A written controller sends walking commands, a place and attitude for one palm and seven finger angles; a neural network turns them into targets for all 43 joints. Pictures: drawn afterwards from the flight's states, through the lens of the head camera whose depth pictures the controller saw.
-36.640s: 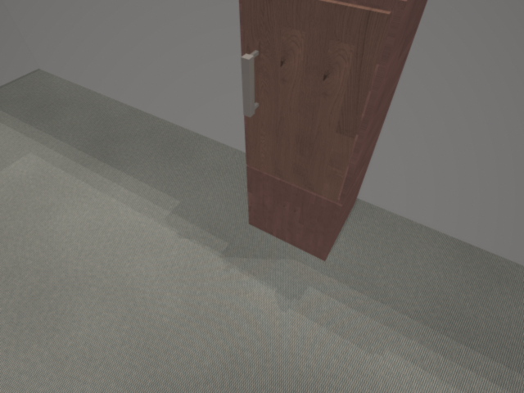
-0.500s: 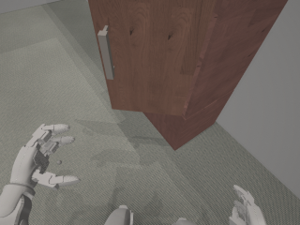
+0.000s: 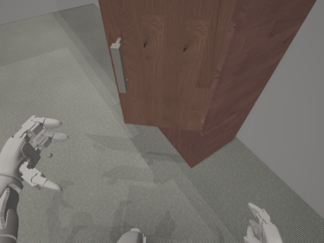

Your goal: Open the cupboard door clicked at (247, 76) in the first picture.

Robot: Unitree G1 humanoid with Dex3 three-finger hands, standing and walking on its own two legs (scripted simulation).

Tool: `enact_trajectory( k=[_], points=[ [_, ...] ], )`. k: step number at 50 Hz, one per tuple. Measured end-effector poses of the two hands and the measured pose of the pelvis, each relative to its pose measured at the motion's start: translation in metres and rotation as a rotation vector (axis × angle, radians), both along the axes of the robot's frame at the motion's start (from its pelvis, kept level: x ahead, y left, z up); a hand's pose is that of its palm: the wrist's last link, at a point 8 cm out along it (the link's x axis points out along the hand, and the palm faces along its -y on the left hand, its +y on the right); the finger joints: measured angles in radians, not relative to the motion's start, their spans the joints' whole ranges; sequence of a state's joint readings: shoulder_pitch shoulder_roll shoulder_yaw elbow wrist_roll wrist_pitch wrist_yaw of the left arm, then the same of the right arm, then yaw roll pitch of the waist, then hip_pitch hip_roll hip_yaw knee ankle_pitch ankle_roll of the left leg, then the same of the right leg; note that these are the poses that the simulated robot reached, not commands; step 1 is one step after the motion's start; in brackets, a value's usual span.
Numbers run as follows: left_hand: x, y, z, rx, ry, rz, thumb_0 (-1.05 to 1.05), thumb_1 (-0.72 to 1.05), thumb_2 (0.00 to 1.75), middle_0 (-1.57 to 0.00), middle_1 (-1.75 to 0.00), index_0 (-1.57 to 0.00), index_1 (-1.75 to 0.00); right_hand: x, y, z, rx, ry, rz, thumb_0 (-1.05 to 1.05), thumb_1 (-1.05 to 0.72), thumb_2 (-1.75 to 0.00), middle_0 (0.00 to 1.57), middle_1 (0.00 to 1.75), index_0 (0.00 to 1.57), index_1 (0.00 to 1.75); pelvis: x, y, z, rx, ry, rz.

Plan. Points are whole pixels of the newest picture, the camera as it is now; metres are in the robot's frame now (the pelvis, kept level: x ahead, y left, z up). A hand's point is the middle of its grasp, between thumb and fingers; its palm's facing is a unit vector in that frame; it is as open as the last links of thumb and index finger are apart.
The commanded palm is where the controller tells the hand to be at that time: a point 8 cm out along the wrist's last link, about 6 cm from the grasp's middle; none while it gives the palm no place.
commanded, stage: raise the hand with hooked fingers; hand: left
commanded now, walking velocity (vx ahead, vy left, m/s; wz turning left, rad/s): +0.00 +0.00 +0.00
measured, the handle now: (121, 66) +0.63 +0.18 +0.06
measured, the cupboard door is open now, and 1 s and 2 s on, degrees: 49 49 49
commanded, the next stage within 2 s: move the hooked fingers beside the handle in 0.50 s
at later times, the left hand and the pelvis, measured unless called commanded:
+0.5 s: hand (56, 156) +0.28 +0.26 +0.08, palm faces -0.04 -1.00 -0.04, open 13.9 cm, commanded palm +0.26 +0.31 +0.08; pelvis -0.01 -0.01 +0.00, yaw -1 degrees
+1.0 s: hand (68, 128) +0.36 +0.26 +0.07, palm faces -0.06 -1.00 -0.01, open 14.0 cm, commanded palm +0.34 +0.31 +0.07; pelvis -0.01 -0.01 -0.01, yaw -1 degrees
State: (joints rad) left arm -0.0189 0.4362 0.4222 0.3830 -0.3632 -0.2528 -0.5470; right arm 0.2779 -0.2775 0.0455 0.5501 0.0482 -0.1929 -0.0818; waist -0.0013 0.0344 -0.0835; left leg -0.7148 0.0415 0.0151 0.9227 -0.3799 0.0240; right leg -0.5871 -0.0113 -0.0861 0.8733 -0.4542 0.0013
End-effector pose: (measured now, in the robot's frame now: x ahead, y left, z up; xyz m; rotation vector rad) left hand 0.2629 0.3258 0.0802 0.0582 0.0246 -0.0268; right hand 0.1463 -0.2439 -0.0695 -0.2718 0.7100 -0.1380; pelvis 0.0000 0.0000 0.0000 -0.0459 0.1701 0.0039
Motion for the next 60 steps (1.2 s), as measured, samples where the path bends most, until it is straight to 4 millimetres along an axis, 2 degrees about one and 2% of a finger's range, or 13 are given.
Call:
enact_trajectory(
  k=[6,14,34,44,60],
  points=[
    [0.007,0.0,0.006,-0.014,-0.008,-0.011,-0.02,-0.49,0.3,-0.3,-1.2,-0.3,-1.2,-0.014,-0.012,0.001,-0.009,0.025,-0.031,0.02,-0.9,-0.9,0.21,0.3,0.21,0.3,-0.001,-0.003,0.003,0.006,-0.001,-0.007],
    [0.005,-0.011,-0.003,-0.025,0.004,-0.018,-0.02,-0.49,0.3,-0.3,-1.2,-0.3,-1.2,-0.022,-0.021,0.001,-0.015,0.033,-0.048,0.02,-0.9,-0.9,0.21,0.3,0.21,0.3,-0.003,-0.007,0.002,0.01,-0.002,-0.013],
    [0.003,-0.013,-0.003,-0.028,0.0,-0.006,-0.02,-0.5,0.3,-0.3,-1.2,-0.3,-1.2,-0.01,-0.014,-0.002,0.004,0.004,-0.018,0.02,-0.9,-0.9,0.21,0.3,0.21,0.3,-0.006,-0.011,0.0,0.01,-0.004,-0.007],
    [0.05,-0.013,-0.006,-0.047,-0.007,-0.029,-0.02,-0.5,0.3,-0.3,-1.2,-0.3,-1.2,-0.022,-0.021,-0.011,-0.032,0.078,-0.038,0.02,-0.9,-0.9,0.21,0.3,0.21,0.3,-0.007,-0.01,-0.005,0.004,0.023,-0.005],
    [0.119,-0.016,-0.012,-0.057,0.008,-0.032,-0.02,-0.49,0.3,-0.3,-1.2,-0.3,-1.2,-0.076,-0.027,-0.028,-0.042,0.289,-0.138,0.01,-0.9,-0.9,0.21,0.3,0.21,0.3,-0.001,-0.003,-0.01,0.003,0.085,-0.029]
  ],
)
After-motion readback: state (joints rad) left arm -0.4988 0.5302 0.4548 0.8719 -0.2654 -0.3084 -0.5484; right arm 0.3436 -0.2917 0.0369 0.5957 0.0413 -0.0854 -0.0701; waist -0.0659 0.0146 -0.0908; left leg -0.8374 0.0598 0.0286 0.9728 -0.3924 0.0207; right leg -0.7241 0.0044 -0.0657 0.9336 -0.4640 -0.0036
